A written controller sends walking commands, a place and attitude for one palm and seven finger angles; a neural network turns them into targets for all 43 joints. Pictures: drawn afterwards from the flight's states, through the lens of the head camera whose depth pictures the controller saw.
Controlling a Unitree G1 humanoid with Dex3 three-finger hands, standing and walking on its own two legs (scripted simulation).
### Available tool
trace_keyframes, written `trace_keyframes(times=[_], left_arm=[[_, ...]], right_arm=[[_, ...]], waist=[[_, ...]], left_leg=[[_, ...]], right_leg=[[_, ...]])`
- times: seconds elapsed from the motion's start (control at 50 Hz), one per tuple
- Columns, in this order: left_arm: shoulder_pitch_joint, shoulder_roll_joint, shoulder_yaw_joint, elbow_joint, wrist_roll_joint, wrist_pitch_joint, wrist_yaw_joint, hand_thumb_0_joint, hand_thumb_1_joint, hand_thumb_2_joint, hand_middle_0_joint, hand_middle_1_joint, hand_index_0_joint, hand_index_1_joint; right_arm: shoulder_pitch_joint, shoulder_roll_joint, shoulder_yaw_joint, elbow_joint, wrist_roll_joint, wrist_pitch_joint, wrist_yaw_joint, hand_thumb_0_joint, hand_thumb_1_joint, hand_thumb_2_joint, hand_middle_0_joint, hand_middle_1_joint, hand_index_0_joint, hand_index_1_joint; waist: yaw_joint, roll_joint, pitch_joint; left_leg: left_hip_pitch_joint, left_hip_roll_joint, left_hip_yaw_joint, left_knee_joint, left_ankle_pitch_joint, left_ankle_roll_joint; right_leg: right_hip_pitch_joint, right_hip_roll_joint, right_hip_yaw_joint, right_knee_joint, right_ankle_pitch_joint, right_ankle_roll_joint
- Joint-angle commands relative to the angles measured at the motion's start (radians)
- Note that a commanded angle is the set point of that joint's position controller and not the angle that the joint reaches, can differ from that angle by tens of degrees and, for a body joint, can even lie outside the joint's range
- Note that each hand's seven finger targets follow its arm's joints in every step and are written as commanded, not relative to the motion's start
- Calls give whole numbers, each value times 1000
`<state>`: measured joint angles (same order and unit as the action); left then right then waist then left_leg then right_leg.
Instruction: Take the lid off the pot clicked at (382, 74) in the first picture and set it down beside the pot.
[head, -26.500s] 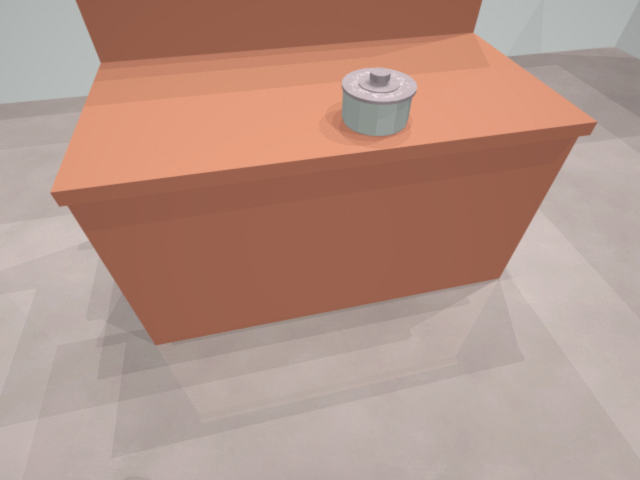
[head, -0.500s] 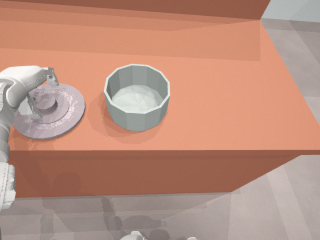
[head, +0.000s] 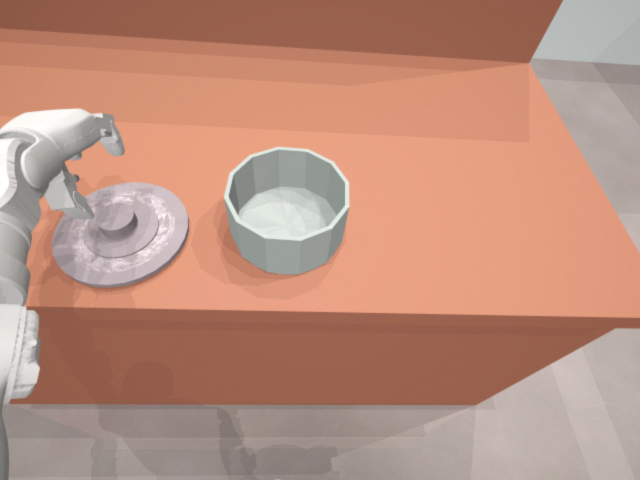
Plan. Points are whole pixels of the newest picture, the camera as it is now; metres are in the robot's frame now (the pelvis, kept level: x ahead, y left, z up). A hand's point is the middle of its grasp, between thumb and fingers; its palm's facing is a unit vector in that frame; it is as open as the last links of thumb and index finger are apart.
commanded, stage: raise the empty hand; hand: left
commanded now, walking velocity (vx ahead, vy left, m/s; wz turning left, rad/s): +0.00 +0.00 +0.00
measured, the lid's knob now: (117, 220) +0.46 +0.30 +0.01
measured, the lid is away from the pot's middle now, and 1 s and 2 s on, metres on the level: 0.24 0.24 0.24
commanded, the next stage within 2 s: draw the hand back to the body in 0.64 s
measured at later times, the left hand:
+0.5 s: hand (50, 151) +0.43 +0.31 +0.16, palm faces -0.33 -0.09 -0.94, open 11.0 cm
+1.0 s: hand (56, 157) +0.42 +0.30 +0.16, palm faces -0.34 -0.06 -0.94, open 11.0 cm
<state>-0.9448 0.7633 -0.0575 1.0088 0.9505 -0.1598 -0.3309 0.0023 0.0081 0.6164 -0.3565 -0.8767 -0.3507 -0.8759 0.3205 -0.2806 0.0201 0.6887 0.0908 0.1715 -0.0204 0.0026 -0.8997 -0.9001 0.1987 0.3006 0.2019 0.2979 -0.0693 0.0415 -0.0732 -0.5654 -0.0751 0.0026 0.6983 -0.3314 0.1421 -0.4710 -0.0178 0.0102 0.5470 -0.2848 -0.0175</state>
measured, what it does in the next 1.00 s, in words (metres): stands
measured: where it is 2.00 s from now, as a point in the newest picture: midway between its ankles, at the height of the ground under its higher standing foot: outside the picture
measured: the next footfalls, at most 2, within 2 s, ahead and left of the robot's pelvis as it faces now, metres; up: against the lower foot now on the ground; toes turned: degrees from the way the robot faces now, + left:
none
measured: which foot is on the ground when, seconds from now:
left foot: down 0.00-1.00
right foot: down 0.00-1.00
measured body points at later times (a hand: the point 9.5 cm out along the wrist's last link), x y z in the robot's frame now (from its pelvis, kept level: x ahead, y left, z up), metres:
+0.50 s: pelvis +0.00 -0.02 +0.01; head +0.06 +0.00 +0.46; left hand +0.45 +0.31 +0.21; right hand +0.09 -0.28 -0.11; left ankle +0.00 +0.02 -0.72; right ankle -0.01 -0.20 -0.72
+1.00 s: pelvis -0.01 -0.03 +0.01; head +0.05 -0.02 +0.46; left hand +0.44 +0.30 +0.21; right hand +0.06 -0.30 -0.11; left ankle +0.00 +0.02 -0.72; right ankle -0.01 -0.20 -0.72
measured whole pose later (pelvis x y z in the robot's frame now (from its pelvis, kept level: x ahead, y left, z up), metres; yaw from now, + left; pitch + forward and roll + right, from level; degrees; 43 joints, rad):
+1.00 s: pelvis -0.01 -0.03 +0.01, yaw +2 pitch +7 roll -4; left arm -0.91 0.83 -0.03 0.84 0.93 -0.13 -0.46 0.00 0.01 0.62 -0.36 -0.88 -0.35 -0.88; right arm 0.29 -0.29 0.02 0.65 0.10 0.21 0.00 0.00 -0.90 -0.90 0.20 0.30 0.20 0.30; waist -0.07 0.04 -0.02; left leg -0.44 -0.07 -0.03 0.59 -0.28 0.10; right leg -0.35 -0.01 0.00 0.46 -0.24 0.01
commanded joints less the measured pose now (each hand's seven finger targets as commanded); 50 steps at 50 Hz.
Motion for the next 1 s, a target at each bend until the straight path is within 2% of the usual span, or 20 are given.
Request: trace_keyframes(times=[0.0, 0.04, 0.12, 0.16, 0.2, 0.22, 0.3, 0.38, 0.5, 0.52, 0.58, 0.62, 0.66, 0.7, 0.74, 0.78, 0.82, 0.88, 0.92, 0.98], left_arm=[[-532, 187, 6, -242, -10, 22, 12, 0, 2, 619, -338, -880, -338, -880], [-548, 237, 47, -299, -5, 19, 3, 0, 2, 619, -338, -880, -338, -880], [-429, 380, 166, -187, -15, 2, 0, 0, 2, 619, -338, -880, -338, -880], [-453, 309, 104, -207, -17, 14, -3, 0, 2, 619, -338, -880, -338, -880], [-513, 243, 52, -289, -12, 25, -16, 0, 2, 619, -338, -880, -338, -880], [-512, 214, 29, -282, -15, 34, -25, 0, 2, 619, -338, -880, -338, -880], [-445, 400, 179, -286, -21, 16, -39, 0, 2, 619, -338, -880, -338, -880], [-528, 256, 44, -308, -41, 38, -68, 0, 2, 619, -338, -880, -338, -880], [-591, 339, 90, -354, -30, 36, -80, 0, 2, 619, -338, -880, -338, -880], [-594, 332, 85, -354, -33, 35, -82, 0, 2, 619, -338, -880, -338, -880], [-518, 221, 1, -174, -54, 52, -101, 0, 2, 619, -338, -880, -338, -880], [-528, 244, 0, -122, -49, 66, -102, 0, 2, 619, -338, -880, -338, -880], [-612, 273, 1, -214, -29, 61, -97, 0, 2, 619, -338, -880, -338, -880], [-703, 294, 10, -349, -8, 41, -90, 0, 2, 619, -338, -880, -338, -880], [-641, 353, 80, -358, -13, 19, -86, 0, 2, 619, -338, -880, -338, -880], [-498, 438, 174, -274, -32, 5, -81, 0, 2, 619, -338, -880, -338, -880], [-412, 358, 122, -130, -54, 24, -89, 0, 2, 619, -338, -880, -338, -880], [-473, 281, 50, -293, -40, 34, -93, 0, 2, 619, -338, -880, -338, -880], [-468, 315, 83, -424, -25, 29, -89, 0, 2, 619, -338, -880, -338, -880], [-308, 481, 249, -425, -60, 18, -85, 0, 2, 619, -338, -880, -338, -880]], right_arm=[[65, -192, -70, -68, -5, -21, -2, 0, -900, -900, 200, 300, 200, 300], [64, -189, -74, -81, -9, -20, 1, 0, -900, -900, 200, 300, 200, 300], [47, -190, -54, -96, -2, -18, -12, 0, -900, -900, 200, 300, 200, 300], [37, -185, -55, -98, 1, -16, -8, 0, -900, -900, 200, 300, 200, 300], [29, -179, -65, -99, -5, -16, 6, 0, -900, -900, 200, 300, 200, 300], [32, -178, -66, -99, -6, -14, 10, 0, -900, -900, 200, 300, 200, 300], [12, -183, -55, -127, -6, -10, 5, 0, -900, -900, 200, 300, 200, 300], [-7, -179, -56, -121, 1, -8, 6, 0, -900, -900, 200, 300, 200, 300], [-8, -181, -51, -118, -1, -12, 0, 0, -900, -900, 200, 300, 200, 300], [-9, -180, -51, -115, 0, -14, -1, 0, -900, -900, 200, 300, 200, 300], [-3, -181, -43, -97, 10, -17, -2, 0, -900, -900, 200, 300, 200, 300], [-3, -193, -36, -87, 16, -9, -3, 0, -900, -900, 200, 300, 200, 300], [-10, -194, -38, -96, 14, -11, -5, 0, -900, -900, 200, 300, 200, 300], [-13, -188, -47, -104, 1, -15, -6, 0, -900, -900, 200, 300, 200, 300], [-4, -182, -48, -115, 0, -24, -12, 0, -900, -900, 200, 300, 200, 300], [-6, -187, -39, -128, 3, -27, -13, 0, -900, -900, 200, 300, 200, 300], [-4, -182, -35, -113, 10, -11, -8, 0, -900, -900, 200, 300, 200, 300], [-51, -181, -46, -143, 12, 0, 7, 0, -900, -900, 200, 300, 200, 300], [-51, -174, -56, -156, 6, 4, 14, 0, -900, -900, 200, 300, 200, 300], [-63, -178, -48, -180, 1, 1, 14, 0, -900, -900, 200, 300, 200, 300]], waist=[[-18, 144, -355], [-12, 184, -410], [8, 40, -391], [2, 43, -344], [-5, 142, -351], [-13, 143, -352], [15, 89, -406], [-5, 96, -335], [2, 132, -393], [3, 125, -402], [-12, 37, -274], [-12, -17, -228], [-8, 29, -286], [-5, 143, -385], [8, 161, -428], [24, 92, -419], [8, -17, -297], [16, 86, -277], [17, 155, -345], [40, 112, -390]], left_leg=[[562, 108, -209, -94, 572, -155], [645, 116, -242, -92, 647, -177], [490, 74, -160, -112, 513, -131], [465, 73, -144, -124, 511, -121], [566, 92, -173, -103, 680, -143], [589, 95, -185, -99, 712, -151], [538, 71, -154, -115, 625, -130], [529, 75, -142, -133, 592, -117], [585, 71, -154, -142, 579, -126], [590, 70, -150, -143, 585, -123], [481, 65, -128, -160, 440, -105], [397, 56, -105, -180, 285, -84], [432, 52, -111, -180, 304, -85], [554, 60, -135, -158, 449, -111], [601, 64, -142, -145, 550, -120], [526, 54, -123, -144, 546, -102], [393, 49, -85, -165, 384, -74], [430, 55, -98, -181, 403, -86], [541, 66, -130, -160, 542, -106], [510, 53, -123, -153, 604, -91]], right_leg=[[-164, 71, -67, -44, 144, -35], [-166, 77, -64, -43, 138, -35], [-14, 72, -58, -64, 174, -38], [-12, 69, -63, -75, 199, -39], [-63, 71, -70, -68, 224, -36], [-79, 77, -72, -69, 215, -33], [42, 71, -63, -84, 228, -40], [8, 65, -71, -106, 228, -35], [34, 70, -73, -110, 209, -41], [43, 70, -74, -112, 217, -39], [5, 69, -82, -122, 172, -35], [23, 68, -78, -124, 131, -33], [43, 67, -75, -120, 147, -41], [35, 70, -73, -110, 178, -45], [53, 72, -74, -108, 202, -45], [108, 68, -70, -103, 246, -44], [109, 66, -71, -111, 225, -33], [75, 63, -76, -115, 196, -44], [60, 73, -76, -113, 201, -44], [138, 66, -65, -115, 265, -45]])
